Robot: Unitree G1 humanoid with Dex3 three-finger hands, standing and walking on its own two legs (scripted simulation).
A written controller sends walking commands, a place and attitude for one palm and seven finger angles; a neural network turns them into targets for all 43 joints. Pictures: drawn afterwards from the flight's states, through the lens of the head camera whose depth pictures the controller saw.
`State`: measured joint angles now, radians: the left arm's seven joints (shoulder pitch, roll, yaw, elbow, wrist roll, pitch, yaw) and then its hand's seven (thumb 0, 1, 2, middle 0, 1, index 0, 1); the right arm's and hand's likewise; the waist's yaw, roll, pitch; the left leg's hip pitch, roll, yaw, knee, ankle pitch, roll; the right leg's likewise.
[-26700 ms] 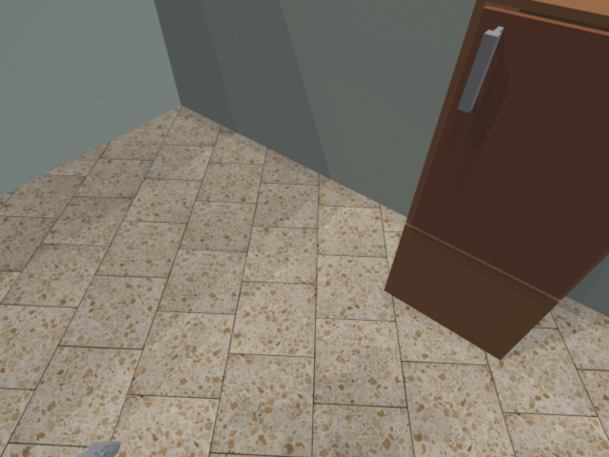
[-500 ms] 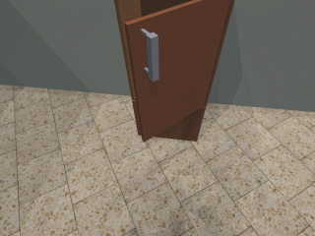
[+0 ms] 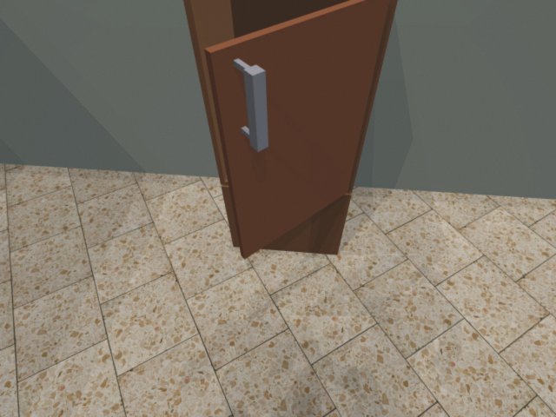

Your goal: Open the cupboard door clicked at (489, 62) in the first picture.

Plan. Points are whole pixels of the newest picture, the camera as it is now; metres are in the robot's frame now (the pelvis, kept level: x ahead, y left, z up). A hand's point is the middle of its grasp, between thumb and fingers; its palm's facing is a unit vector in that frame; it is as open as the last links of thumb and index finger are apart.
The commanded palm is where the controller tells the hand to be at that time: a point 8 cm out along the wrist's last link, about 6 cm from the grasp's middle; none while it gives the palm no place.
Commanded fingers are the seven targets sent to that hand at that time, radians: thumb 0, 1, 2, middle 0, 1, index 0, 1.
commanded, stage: walk to a spot facing it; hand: left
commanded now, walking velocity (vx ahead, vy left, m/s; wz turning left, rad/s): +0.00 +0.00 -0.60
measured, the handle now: (249, 106) +0.57 +0.09 +0.14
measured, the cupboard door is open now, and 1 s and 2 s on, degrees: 44 44 44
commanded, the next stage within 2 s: none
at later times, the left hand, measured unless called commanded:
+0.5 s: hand out of the picture +0.06 +0.17 -0.17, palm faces -0.18 -0.94 -0.27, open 7.3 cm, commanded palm none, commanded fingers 0.00 0.90 0.90 -0.20 -0.30 -0.20 -0.30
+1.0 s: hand out of the picture +0.15 +0.15 -0.18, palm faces -0.47 -0.83 -0.30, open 7.4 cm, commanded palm none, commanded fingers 0.00 0.90 0.90 -0.20 -0.30 -0.20 -0.30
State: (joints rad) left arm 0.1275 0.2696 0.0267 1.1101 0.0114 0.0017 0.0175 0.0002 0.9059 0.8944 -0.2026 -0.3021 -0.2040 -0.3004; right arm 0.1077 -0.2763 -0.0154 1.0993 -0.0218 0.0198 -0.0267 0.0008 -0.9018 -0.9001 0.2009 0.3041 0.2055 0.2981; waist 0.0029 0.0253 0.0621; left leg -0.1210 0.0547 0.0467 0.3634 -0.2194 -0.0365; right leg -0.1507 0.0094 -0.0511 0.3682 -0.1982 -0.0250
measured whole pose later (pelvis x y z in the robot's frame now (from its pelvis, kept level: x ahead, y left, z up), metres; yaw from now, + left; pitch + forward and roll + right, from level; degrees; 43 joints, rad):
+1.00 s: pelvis -0.05 -0.01 -0.03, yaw -31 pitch +0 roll +0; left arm 0.16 0.28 0.08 0.88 0.02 0.03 -0.02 0.00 0.91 0.89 -0.20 -0.30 -0.20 -0.30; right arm 0.16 -0.26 -0.06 0.90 -0.01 0.06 -0.02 0.00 -0.90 -0.90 0.20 0.30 0.21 0.30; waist 0.01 0.02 0.12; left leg -0.39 0.11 0.02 0.94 -0.52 -0.06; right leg -0.37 0.01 0.02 0.68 -0.29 -0.02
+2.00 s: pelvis -0.02 -0.12 -0.01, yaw -68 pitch +1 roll -1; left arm 0.08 0.25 0.08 0.90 0.03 0.03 -0.08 0.01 0.91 0.90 -0.20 -0.30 -0.20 -0.30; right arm 0.41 -0.22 -0.03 0.98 -0.05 -0.03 -0.01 0.00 -0.90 -0.90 0.20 0.30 0.21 0.30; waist -0.05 0.01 0.08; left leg -0.07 0.19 0.23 0.45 -0.37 -0.09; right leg -0.45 -0.06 -0.12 0.69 -0.33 0.00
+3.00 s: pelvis +0.05 -0.58 -0.01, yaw -85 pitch +1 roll +0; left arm 0.27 0.21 0.07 1.11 0.02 -0.01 -0.02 0.00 0.92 0.89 -0.20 -0.30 -0.20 -0.30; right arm 0.24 -0.14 -0.04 0.99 -0.05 -0.09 -0.01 0.00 -0.91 -0.90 0.20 0.30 0.20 0.30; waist -0.02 -0.05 0.04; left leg -0.28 0.10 0.18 0.57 -0.30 -0.01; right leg -0.41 -0.04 -0.06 1.15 -0.42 -0.01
